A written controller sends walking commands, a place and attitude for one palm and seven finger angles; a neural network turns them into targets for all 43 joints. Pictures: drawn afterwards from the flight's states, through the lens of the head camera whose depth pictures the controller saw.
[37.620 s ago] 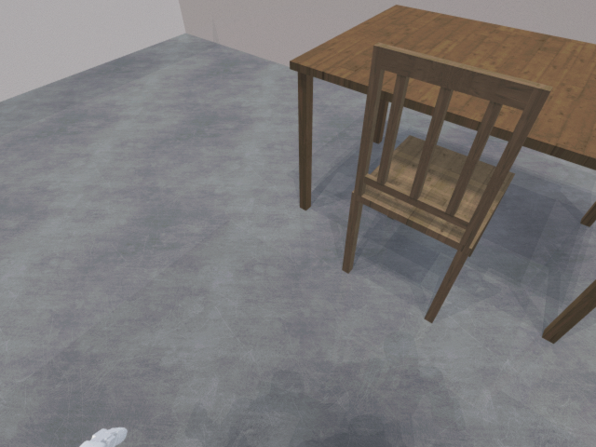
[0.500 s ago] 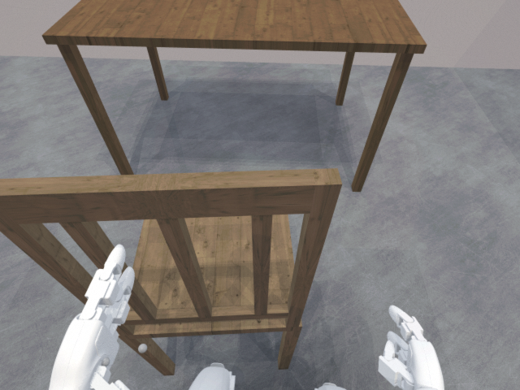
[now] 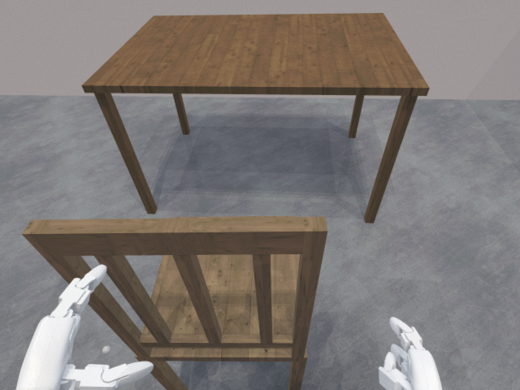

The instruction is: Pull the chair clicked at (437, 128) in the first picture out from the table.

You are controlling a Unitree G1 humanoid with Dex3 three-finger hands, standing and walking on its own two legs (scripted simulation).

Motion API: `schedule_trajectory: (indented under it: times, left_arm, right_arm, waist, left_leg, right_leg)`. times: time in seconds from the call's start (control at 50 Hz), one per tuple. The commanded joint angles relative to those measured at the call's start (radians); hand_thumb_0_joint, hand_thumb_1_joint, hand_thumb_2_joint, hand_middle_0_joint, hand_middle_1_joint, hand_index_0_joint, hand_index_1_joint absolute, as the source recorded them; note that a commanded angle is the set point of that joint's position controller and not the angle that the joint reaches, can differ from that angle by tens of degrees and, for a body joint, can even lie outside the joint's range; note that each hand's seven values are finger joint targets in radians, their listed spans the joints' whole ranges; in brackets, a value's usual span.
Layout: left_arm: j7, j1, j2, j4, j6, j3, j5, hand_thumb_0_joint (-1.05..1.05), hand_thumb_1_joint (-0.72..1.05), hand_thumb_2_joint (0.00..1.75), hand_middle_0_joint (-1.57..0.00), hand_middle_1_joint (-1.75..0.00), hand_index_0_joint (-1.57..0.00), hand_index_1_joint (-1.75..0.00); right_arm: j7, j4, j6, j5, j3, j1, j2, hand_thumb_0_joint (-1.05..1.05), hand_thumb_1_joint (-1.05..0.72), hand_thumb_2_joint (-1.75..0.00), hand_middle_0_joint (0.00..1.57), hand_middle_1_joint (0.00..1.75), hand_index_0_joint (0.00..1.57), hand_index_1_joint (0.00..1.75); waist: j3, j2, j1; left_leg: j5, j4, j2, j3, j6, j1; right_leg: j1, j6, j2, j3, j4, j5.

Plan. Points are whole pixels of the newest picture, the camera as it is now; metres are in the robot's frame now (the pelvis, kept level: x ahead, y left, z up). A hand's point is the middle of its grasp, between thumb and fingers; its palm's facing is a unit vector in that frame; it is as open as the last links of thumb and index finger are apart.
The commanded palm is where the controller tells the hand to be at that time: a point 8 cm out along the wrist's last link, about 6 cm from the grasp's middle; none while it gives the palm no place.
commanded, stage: draw the hand back to the body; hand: left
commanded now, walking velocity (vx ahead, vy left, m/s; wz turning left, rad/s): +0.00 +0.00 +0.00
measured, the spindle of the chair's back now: (202, 303) +0.28 +0.14 -0.05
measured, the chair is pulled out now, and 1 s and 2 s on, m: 0.60 0.59 0.59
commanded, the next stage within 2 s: step back with the hand held close in 0.74 s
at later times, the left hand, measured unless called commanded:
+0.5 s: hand (51, 262) +0.20 +0.26 +0.18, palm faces +0.51 -0.73 -0.46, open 7.3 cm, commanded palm +0.16 +0.29 +0.20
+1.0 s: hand (65, 239) +0.23 +0.26 +0.19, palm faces +0.41 -0.78 -0.47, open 7.4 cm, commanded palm +0.17 +0.29 +0.20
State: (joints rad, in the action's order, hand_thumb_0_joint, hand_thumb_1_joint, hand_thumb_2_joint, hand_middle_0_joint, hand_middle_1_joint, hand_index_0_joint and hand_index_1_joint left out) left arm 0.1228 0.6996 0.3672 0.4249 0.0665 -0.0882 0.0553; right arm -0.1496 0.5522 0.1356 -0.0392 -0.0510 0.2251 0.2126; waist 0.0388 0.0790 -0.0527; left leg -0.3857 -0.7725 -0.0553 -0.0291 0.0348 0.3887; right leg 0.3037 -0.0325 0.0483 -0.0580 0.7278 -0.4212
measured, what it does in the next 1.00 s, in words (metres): stands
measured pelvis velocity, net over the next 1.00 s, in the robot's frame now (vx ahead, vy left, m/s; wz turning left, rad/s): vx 0.01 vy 0.00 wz -0.04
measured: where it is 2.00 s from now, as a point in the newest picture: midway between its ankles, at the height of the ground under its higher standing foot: outside the picture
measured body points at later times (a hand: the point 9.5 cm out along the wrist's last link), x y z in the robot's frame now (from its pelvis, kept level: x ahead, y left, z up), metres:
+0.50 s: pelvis +0.03 -0.01 +0.02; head +0.01 -0.04 +0.47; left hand +0.17 +0.30 +0.21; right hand +0.24 -0.22 -0.06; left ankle +0.02 +0.14 -0.71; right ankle -0.02 -0.14 -0.71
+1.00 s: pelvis +0.01 +0.00 +0.03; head +0.03 -0.03 +0.47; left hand +0.20 +0.30 +0.21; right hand +0.19 -0.24 -0.07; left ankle +0.02 +0.14 -0.71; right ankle -0.02 -0.14 -0.71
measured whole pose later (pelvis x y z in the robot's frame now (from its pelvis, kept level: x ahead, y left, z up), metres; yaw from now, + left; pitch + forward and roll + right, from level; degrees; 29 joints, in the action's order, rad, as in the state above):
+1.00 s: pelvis +0.01 +0.00 +0.03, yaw -2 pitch -2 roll -1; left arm 0.12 0.44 0.37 0.40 -0.08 -0.39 0.06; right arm -0.08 0.64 0.06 -0.02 0.00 0.16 0.25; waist -0.06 0.08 -0.04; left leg -0.28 -0.51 -0.07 0.02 0.04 0.18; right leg 0.12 -0.03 0.04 -0.03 0.47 -0.30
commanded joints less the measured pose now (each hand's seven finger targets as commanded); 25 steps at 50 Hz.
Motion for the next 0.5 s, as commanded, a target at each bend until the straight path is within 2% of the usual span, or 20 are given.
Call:
schedule_trajectory:
  times: [0.0, 0.04, 0.06, 0.1, 0.14, 0.16, 0.18, 0.24, 0.26, 0.3, 0.32, 0.34, 0.38, 0.44, 0.48]
  left_arm:
    - [0.074, -0.164, 0.174, 0.319, -0.107, -0.239, -0.005, 0.0, 0.28, 0.6, -0.12, -0.17, -0.12, -0.17]
    - [0.077, -0.197, 0.177, 0.333, -0.11, -0.247, -0.006, 0.0, 0.36, 0.64, -0.13, -0.19, -0.13, -0.19]
    - [0.079, -0.211, 0.192, 0.33, -0.109, -0.263, -0.007, 0.0, 0.39, 0.65, -0.13, -0.19, -0.13, -0.19]
    - [0.076, -0.208, 0.169, 0.308, -0.112, -0.262, -0.01, 0.0, 0.47, 0.69, -0.14, -0.21, -0.14, -0.21]
    - [0.079, -0.271, 0.213, 0.359, -0.119, -0.294, -0.008, 0.0, 0.54, 0.73, -0.15, -0.22, -0.15, -0.22]
    - [0.082, -0.283, 0.233, 0.346, -0.115, -0.313, -0.009, 0.0, 0.57, 0.74, -0.16, -0.23, -0.16, -0.23]
    - [0.084, -0.283, 0.232, 0.36, -0.118, -0.321, -0.007, 0.0, 0.61, 0.76, -0.16, -0.24, -0.16, -0.24]
    - [0.09, -0.31, 0.247, 0.392, -0.116, -0.342, -0.007, 0.0, 0.72, 0.81, -0.18, -0.26, -0.18, -0.26]
    - [0.094, -0.326, 0.269, 0.403, -0.112, -0.356, -0.01, 0.0, 0.75, 0.83, -0.18, -0.27, -0.18, -0.27]
    - [0.099, -0.334, 0.272, 0.425, -0.109, -0.367, -0.009, 0.0, 0.83, 0.87, -0.19, -0.29, -0.19, -0.29]
    - [0.102, -0.349, 0.276, 0.428, -0.109, -0.374, -0.007, 0.0, 0.86, 0.88, -0.19, -0.29, -0.19, -0.29]
    - [0.102, -0.376, 0.275, 0.437, -0.111, -0.375, -0.01, 0.0, 0.9, 0.9, -0.2, -0.3, -0.2, -0.3]
    - [0.093, -0.368, 0.224, 0.347, -0.103, -0.352, -0.009, 0.0, 0.9, 0.9, -0.2, -0.3, -0.2, -0.3]
    - [0.072, -0.382, 0.185, 0.252, -0.112, -0.34, -0.014, 0.0, 0.9, 0.9, -0.2, -0.3, -0.2, -0.3]
    - [0.055, -0.327, 0.14, 0.147, -0.111, -0.327, -0.011, 0.0, 0.9, 0.9, -0.2, -0.3, -0.2, -0.3]
  right_arm:
    - [0.0, -0.139, 0.081, 0.011, 0.03, -0.144, 0.093, 0.0, -0.9, -0.9, 0.2, 0.3, 0.2, 0.3]
    - [0.004, -0.124, 0.091, 0.013, 0.031, -0.15, 0.098, 0.0, -0.9, -0.9, 0.2, 0.3, 0.2, 0.3]
    - [0.007, -0.111, 0.098, 0.014, 0.031, -0.153, 0.103, 0.0, -0.9, -0.9, 0.2, 0.3, 0.2, 0.3]
    - [0.013, -0.098, 0.107, 0.02, 0.032, -0.152, 0.102, 0.0, -0.9, -0.9, 0.2, 0.3, 0.2, 0.3]
    - [0.014, -0.09, 0.118, 0.022, 0.033, -0.161, 0.11, 0.0, -0.9, -0.9, 0.2, 0.3, 0.2, 0.3]
    - [0.013, -0.076, 0.122, 0.023, 0.033, -0.169, 0.113, 0.0, -0.9, -0.9, 0.2, 0.3, 0.2, 0.3]
    - [0.014, -0.072, 0.127, 0.025, 0.031, -0.163, 0.11, 0.0, -0.9, -0.9, 0.2, 0.3, 0.2, 0.3]
    - [0.02, -0.056, 0.136, 0.025, 0.032, -0.171, 0.114, 0.0, -0.9, -0.9, 0.2, 0.3, 0.2, 0.3]
    - [0.019, -0.045, 0.138, 0.025, 0.034, -0.17, 0.118, 0.0, -0.9, -0.9, 0.2, 0.3, 0.2, 0.3]
    - [0.022, -0.038, 0.144, 0.026, 0.031, -0.175, 0.114, 0.0, -0.9, -0.9, 0.2, 0.3, 0.2, 0.3]
    - [0.024, -0.034, 0.145, 0.024, 0.031, -0.177, 0.114, 0.0, -0.9, -0.9, 0.2, 0.3, 0.2, 0.3]
    - [0.025, -0.028, 0.146, 0.025, 0.032, -0.178, 0.118, 0.0, -0.9, -0.9, 0.2, 0.3, 0.2, 0.3]
    - [0.029, -0.019, 0.137, 0.027, 0.036, -0.181, 0.117, 0.0, -0.9, -0.9, 0.2, 0.3, 0.2, 0.3]
    - [0.043, -0.018, 0.118, 0.035, 0.047, -0.185, 0.12, 0.0, -0.9, -0.9, 0.2, 0.3, 0.2, 0.3]
    - [0.05, -0.016, 0.092, 0.037, 0.055, -0.188, 0.115, 0.0, -0.9, -0.9, 0.2, 0.3, 0.2, 0.3]
  waist:
    - [0.045, 0.03, -0.002]
    - [0.037, 0.023, 0.0]
    - [0.039, 0.052, -0.001]
    - [0.023, 0.028, -0.002]
    - [0.047, 0.022, -0.004]
    - [0.029, 0.033, -0.005]
    - [0.054, 0.016, -0.008]
    - [0.079, 0.032, -0.012]
    - [0.088, 0.075, -0.013]
    - [0.094, 0.098, -0.017]
    - [0.093, 0.07, -0.016]
    - [0.088, 0.077, -0.014]
    - [0.023, 0.03, -0.005]
    - [0.002, -0.028, -0.006]
    - [-0.028, -0.067, -0.009]
  left_leg:
    - [0.142, 0.2, 0.028, -0.001, -0.042, -0.154]
    - [0.175, 0.214, 0.026, 0.002, -0.043, -0.186]
    - [0.19, 0.222, 0.03, 0.001, -0.04, -0.194]
    - [0.216, 0.238, 0.027, 0.001, -0.041, -0.216]
    - [0.244, 0.247, 0.026, 0.005, -0.045, -0.245]
    - [0.25, 0.252, 0.029, 0.008, -0.044, -0.242]
    - [0.275, 0.259, 0.028, 0.008, -0.047, -0.259]
    - [0.348, 0.265, 0.025, 0.013, -0.048, -0.299]
    - [0.365, 0.27, 0.026, 0.017, -0.045, -0.307]
    - [0.402, 0.274, 0.025, 0.019, -0.046, -0.325]
    - [0.417, 0.275, 0.023, 0.018, -0.046, -0.329]
    - [0.425, 0.28, 0.02, 0.017, -0.045, -0.337]
    - [0.417, 0.285, 0.017, 0.018, -0.045, -0.33]
    - [0.394, 0.29, 0.015, 0.021, -0.053, -0.336]
    - [0.385, 0.295, 0.016, 0.029, -0.055, -0.322]
  right_leg:
    - [0.002, 0.056, -0.012, -0.002, -0.199, 0.159]
    - [-0.014, 0.053, -0.012, 0.002, -0.217, 0.195]
    - [-0.037, 0.057, -0.013, 0.007, -0.229, 0.21]
    - [-0.046, 0.053, -0.012, -0.004, -0.235, 0.24]
    - [-0.073, 0.05, -0.009, 0.0, -0.245, 0.273]
    - [-0.086, 0.053, -0.01, 0.006, -0.26, 0.282]
    - [-0.109, 0.051, -0.006, 0.001, -0.253, 0.312]
    - [-0.142, 0.05, -0.002, 0.003, -0.252, 0.385]
    - [-0.16, 0.052, 0.0, 0.008, -0.257, 0.4]
    - [-0.174, 0.05, 0.003, 0.003, -0.254, 0.434]
    - [-0.178, 0.048, 0.003, 0.001, -0.255, 0.448]
    - [-0.179, 0.049, 0.003, 0.002, -0.256, 0.449]
    - [-0.155, 0.045, 0.001, -0.003, -0.276, 0.452]
    - [-0.147, 0.039, -0.001, -0.009, -0.286, 0.446]
    - [-0.148, 0.037, -0.001, -0.006, -0.299, 0.453]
